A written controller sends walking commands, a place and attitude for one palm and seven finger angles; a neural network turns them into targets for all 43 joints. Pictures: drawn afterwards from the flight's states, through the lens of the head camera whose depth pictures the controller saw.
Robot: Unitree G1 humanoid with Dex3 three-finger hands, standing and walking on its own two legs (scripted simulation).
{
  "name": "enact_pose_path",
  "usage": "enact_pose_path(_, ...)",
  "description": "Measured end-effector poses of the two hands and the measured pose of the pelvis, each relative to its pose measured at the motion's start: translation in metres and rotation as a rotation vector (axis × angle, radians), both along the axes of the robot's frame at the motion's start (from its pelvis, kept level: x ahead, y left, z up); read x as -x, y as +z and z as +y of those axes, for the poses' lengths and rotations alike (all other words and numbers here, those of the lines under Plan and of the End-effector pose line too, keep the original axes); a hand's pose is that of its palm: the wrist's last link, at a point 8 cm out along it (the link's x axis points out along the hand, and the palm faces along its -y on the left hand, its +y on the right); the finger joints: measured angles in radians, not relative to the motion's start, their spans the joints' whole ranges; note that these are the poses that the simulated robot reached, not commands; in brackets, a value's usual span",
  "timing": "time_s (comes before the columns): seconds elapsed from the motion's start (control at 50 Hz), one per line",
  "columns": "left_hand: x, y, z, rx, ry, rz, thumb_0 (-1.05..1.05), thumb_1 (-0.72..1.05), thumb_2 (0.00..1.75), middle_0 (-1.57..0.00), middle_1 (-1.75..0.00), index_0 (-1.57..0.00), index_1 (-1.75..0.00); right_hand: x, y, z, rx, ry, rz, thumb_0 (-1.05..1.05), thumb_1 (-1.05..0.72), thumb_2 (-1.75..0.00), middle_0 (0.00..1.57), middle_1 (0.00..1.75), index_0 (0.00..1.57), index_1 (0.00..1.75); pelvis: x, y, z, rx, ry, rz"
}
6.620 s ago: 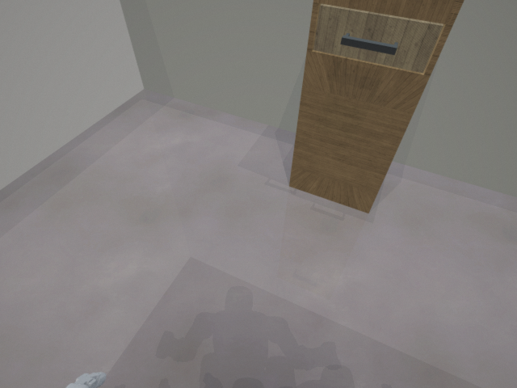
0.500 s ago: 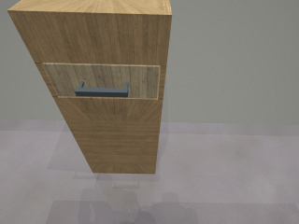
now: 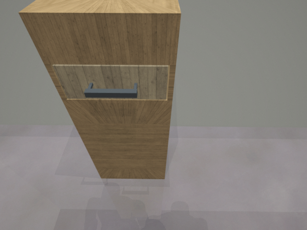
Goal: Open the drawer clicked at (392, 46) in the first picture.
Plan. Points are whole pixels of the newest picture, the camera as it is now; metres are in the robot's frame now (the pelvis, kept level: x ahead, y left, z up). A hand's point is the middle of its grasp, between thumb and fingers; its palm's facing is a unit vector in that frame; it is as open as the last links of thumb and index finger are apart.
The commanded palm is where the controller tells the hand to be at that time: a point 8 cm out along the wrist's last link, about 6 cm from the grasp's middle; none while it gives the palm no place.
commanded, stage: look again from close up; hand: left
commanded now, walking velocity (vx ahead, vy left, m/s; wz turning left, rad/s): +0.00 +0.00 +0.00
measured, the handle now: (112, 89) +0.55 +0.18 +0.06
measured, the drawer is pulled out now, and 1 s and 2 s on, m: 0.00 0.00 0.00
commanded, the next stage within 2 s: raise the hand with hooked fingers in 0.22 s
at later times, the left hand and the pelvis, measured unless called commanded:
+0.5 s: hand (81, 223) +0.15 +0.20 -0.06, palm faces -0.03 -0.77 -0.64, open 7.4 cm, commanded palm +0.11 +0.22 -0.03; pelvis -0.01 -0.01 +0.00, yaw +0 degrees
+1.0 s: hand (77, 184) +0.22 +0.20 +0.03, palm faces +0.20 -0.03 -0.98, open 10.1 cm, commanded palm +0.18 +0.20 +0.07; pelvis -0.02 -0.05 -0.03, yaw +1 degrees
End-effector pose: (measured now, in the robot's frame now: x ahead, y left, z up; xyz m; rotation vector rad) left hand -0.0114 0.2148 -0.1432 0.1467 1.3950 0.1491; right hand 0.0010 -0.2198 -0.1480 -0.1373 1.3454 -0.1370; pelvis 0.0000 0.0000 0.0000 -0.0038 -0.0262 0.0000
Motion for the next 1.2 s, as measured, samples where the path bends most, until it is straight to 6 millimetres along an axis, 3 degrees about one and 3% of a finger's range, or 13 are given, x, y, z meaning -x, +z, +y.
enact_pose_path(0.34,0.002,0.002,-0.003,0.002,-0.002,0.021,0.0,0.91,0.9,-0.2,-0.3,-0.2,-0.29,0.011,0.003,0.002,-0.014,0.001,0.049,0.01,-0.91,-0.9,0.2,0.3,0.2,0.3,0.0,0.003,-0.004,-0.006,-0.005,0.017)
enact_pose_path(0.38,-0.025,0.017,0.002,-0.067,-0.111,-0.097,0.01,0.92,0.9,-0.2,-0.3,-0.21,-0.3,0.005,0.008,-0.005,0.021,-0.003,-0.024,0.02,-0.93,-0.9,0.2,0.3,0.2,0.3,0.002,0.002,-0.005,-0.012,-0.018,0.02)
enact_pose_path(0.46,-0.108,0.086,0.021,-0.324,-0.236,-0.508,0.03,0.91,0.89,-0.21,-0.32,-0.21,-0.31,-0.033,0.017,-0.026,0.076,-0.024,-0.291,0.02,-0.93,-0.9,0.2,0.3,0.21,0.3,0.005,-0.002,-0.008,-0.027,-0.008,0.036)
enact_pose_path(0.52,-0.167,0.146,0.014,-0.559,-0.451,-0.769,0.03,0.87,0.87,-0.21,-0.34,-0.21,-0.34,-0.078,0.025,-0.039,0.084,0.018,-0.477,0.02,-0.92,-0.9,0.2,0.3,0.2,0.3,0.01,-0.006,-0.01,-0.025,-0.004,0.066)
enact_pose_path(0.58,-0.199,0.186,-0.004,-0.792,-0.654,-0.936,0.02,0.81,0.85,-0.21,-0.38,-0.21,-0.37,-0.123,0.041,-0.049,0.077,0.054,-0.623,0.02,-0.92,-0.9,0.2,0.3,0.2,0.3,0.015,-0.011,-0.015,-0.032,-0.027,0.101)
enact_pose_path(0.64,-0.197,0.189,-0.025,-0.902,-0.812,-0.964,0.01,0.74,0.82,-0.2,-0.41,-0.21,-0.41,-0.16,0.058,-0.056,0.054,0.086,-0.691,0.01,-0.91,-0.9,0.2,0.3,0.2,0.3,0.018,-0.015,-0.023,-0.047,-0.06,0.129)
enact_pose_path(0.72,-0.159,0.16,-0.04,-0.921,-0.943,-0.867,0.0,0.64,0.78,-0.21,-0.47,-0.22,-0.47,-0.198,0.073,-0.059,0.048,0.194,-0.696,0.01,-0.91,-0.9,0.2,0.3,0.2,0.3,0.021,-0.02,-0.036,-0.059,-0.059,0.148)
enact_pose_path(0.8,-0.124,0.144,-0.03,-0.999,-0.987,-0.758,0.0,0.54,0.74,-0.24,-0.53,-0.24,-0.53,-0.225,0.073,-0.054,0.066,0.309,-0.672,0.01,-0.91,-0.9,0.2,0.3,0.2,0.3,0.022,-0.025,-0.049,-0.054,-0.028,0.162)
enact_pose_path(0.86,-0.128,0.158,-0.016,-1.107,-0.971,-0.797,0.0,0.46,0.71,-0.25,-0.58,-0.26,-0.58,-0.237,0.065,-0.045,0.059,0.354,-0.667,0.01,-0.91,-0.9,0.2,0.3,0.2,0.3,0.022,-0.031,-0.055,-0.042,0.001,0.162)
enact_pose_path(0.94,-0.163,0.197,-0.01,-1.242,-0.93,-0.944,0.0,0.36,0.67,-0.27,-0.64,-0.27,-0.64,-0.238,0.051,-0.03,0.003,0.348,-0.67,0.01,-0.91,-0.9,0.2,0.3,0.2,0.3,0.02,-0.035,-0.056,-0.028,0.023,0.154)
enact_pose_path(1.02,-0.207,0.228,-0.015,-1.282,-0.901,-0.987,0.0,0.27,0.63,-0.27,-0.7,-0.27,-0.7,-0.221,0.04,-0.02,-0.066,0.269,-0.627,0.01,-0.91,-0.9,0.2,0.3,0.2,0.3,0.015,-0.03,-0.053,-0.03,0.015,0.141)
enact_pose_path(1.1,-0.233,0.236,-0.017,-1.197,-0.935,-0.898,0.0,0.18,0.59,-0.27,-0.76,-0.27,-0.75,-0.196,0.035,-0.023,-0.089,0.186,-0.552,0.01,-0.9,-0.9,0.2,0.3,0.21,0.3,0.007,-0.019,-0.049,-0.047,-0.033,0.125)
enact_pose_path(1.2,-0.239,0.232,-0.015,-1.074,-1.032,-0.843,0.0,0.07,0.55,-0.27,-0.83,-0.28,-0.83,-0.169,0.034,-0.043,-0.021,0.132,-0.48,0.01,-0.9,-0.9,0.2,0.3,0.21,0.3,0.0,-0.011,-0.042,-0.042,-0.061,0.106)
